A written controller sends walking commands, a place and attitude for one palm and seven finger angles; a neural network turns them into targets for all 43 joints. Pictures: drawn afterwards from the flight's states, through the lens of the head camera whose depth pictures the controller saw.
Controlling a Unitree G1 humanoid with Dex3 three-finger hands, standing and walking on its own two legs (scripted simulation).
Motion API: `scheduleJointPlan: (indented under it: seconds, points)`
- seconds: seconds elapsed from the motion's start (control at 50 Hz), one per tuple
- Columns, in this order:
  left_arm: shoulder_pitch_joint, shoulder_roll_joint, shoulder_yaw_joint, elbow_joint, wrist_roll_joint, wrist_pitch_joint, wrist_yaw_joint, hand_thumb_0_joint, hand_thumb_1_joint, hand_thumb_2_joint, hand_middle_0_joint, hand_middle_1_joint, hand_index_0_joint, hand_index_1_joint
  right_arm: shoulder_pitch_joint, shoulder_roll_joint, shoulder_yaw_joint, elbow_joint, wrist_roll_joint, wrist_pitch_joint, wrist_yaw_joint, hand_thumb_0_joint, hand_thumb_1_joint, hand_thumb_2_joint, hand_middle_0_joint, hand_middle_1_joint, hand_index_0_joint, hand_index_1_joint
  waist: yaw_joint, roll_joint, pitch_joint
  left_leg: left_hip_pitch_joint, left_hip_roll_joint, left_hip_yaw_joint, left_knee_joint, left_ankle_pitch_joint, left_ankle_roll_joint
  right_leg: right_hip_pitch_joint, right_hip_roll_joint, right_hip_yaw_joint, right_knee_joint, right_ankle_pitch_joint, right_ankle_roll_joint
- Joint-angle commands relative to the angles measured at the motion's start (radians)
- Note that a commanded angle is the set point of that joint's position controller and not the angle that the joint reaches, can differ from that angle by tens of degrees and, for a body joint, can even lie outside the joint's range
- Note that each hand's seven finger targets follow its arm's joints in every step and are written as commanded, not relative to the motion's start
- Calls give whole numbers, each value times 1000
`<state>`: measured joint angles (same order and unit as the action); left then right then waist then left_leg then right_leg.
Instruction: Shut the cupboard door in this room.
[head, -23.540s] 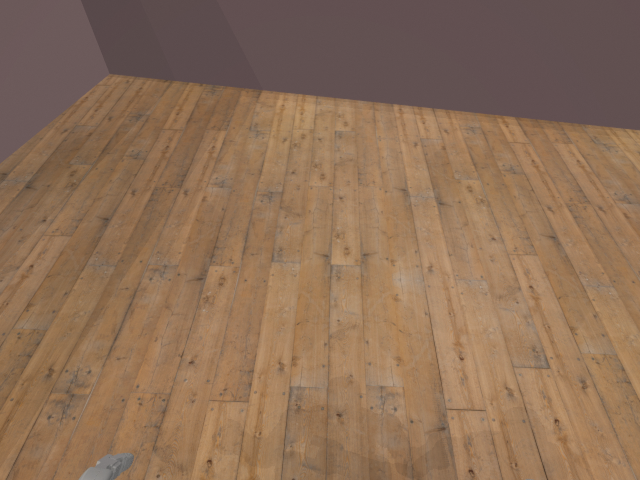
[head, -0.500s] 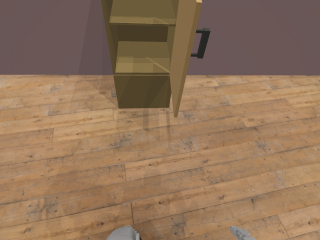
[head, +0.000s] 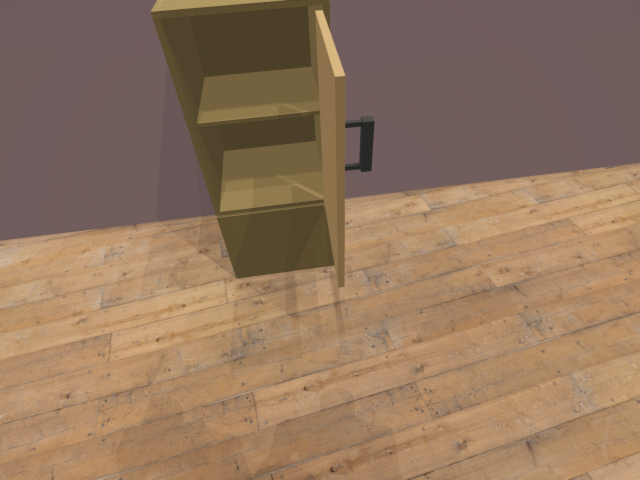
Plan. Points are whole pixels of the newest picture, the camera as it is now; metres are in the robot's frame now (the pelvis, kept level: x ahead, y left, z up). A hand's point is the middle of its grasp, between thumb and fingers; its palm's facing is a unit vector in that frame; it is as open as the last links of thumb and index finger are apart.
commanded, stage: stand and wait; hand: left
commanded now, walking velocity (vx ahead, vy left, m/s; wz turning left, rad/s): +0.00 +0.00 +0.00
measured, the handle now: (356, 145) +0.74 -0.05 +0.03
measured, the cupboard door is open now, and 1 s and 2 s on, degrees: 88 88 88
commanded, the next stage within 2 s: turn or walk to find it in 1.12 s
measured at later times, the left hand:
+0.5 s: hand out of the picture -0.02 +0.11 -0.17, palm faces +0.06 -0.99 -0.13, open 7.3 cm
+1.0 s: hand out of the picture +0.00 +0.13 -0.17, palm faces +0.05 -0.99 -0.17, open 7.3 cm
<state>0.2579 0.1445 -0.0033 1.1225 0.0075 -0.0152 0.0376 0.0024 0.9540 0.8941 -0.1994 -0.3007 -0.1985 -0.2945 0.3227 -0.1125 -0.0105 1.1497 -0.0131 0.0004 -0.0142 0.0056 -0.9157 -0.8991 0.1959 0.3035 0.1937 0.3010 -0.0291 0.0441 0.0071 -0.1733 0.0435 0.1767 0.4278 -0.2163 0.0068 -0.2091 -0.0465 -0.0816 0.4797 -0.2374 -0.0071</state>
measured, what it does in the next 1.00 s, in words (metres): stands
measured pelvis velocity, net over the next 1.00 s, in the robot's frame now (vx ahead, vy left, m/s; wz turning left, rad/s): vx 0.02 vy -0.02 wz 0.01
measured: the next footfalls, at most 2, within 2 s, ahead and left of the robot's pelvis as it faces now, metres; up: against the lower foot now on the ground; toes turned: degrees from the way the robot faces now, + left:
right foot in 1.92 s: +0.05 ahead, -0.15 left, +0.00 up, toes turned +15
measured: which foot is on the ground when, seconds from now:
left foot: down 0.00-1.00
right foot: down 0.00-1.00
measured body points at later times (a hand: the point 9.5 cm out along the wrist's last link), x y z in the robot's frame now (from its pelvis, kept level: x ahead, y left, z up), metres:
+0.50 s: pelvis +0.02 -0.02 +0.00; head +0.02 -0.03 +0.45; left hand -0.02 +0.16 -0.16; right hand +0.00 -0.22 -0.17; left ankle +0.01 +0.11 -0.74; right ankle +0.02 -0.11 -0.74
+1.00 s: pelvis +0.02 -0.02 +0.00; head +0.03 -0.03 +0.45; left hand +0.00 +0.18 -0.16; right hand -0.01 -0.21 -0.17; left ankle +0.01 +0.11 -0.74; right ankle +0.02 -0.11 -0.74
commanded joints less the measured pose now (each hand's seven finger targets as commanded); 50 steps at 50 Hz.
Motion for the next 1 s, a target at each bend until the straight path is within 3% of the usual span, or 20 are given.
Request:
scheduleJointPlan:
  seconds: [0.0, 0.1, 0.46, 0.6, 0.8, 0.98]
  points:
    - [69, 72, 8, -12, -7, -19, 4, 0, 900, 900, -200, -300, -200, -300, 76, -65, -10, 5, 5, -21, -6, 0, -900, -900, 200, 300, 200, 300, 21, -106, 62, 15, 93, -125, -112, 48, -1, -39, -96, 111, -163, 67, -12]
    - [105, 62, 7, 6, -7, -20, 7, 0, 900, 900, -200, -300, -200, -300, 77, -49, -7, 18, 7, -20, -12, 0, -900, -900, 200, 300, 200, 300, 25, -44, 52, 30, 97, -117, -118, 60, -3, -13, -94, 109, -168, 123, -15]
    - [164, 17, 4, 36, 0, -24, 14, 0, 900, 900, -200, -300, -200, -300, 76, -39, -11, 15, 7, -14, -22, 0, -900, -900, 200, 300, 200, 300, 17, -45, 97, 49, 98, -111, -101, 51, -6, -52, -86, 113, -192, 103, -19]
    - [170, 19, 4, 34, 0, -26, 15, 0, 900, 900, -200, -300, -200, -300, 69, -44, -13, 14, 6, -15, -23, 0, -900, -900, 200, 300, 200, 300, 23, -76, 94, 47, 98, -113, -97, 65, -6, -33, -88, 109, -181, 151, -20]
    - [160, 33, 7, 22, -1, -24, 14, 0, 900, 900, -200, -300, -200, -300, 78, -44, -12, 14, 6, -16, -21, 0, -900, -900, 200, 300, 200, 300, 23, -61, 99, 36, 99, -112, -104, 53, -6, -24, -86, 106, -182, 127, -21]
    - [159, 38, 9, 20, 0, -25, 14, 0, 900, 900, -200, -300, -200, -300, 83, -48, -12, 16, 6, -21, -22, 0, -900, -900, 200, 300, 200, 300, 25, -56, 79, 43, 102, -112, -102, 85, -3, 4, -88, 97, -166, 185, -21]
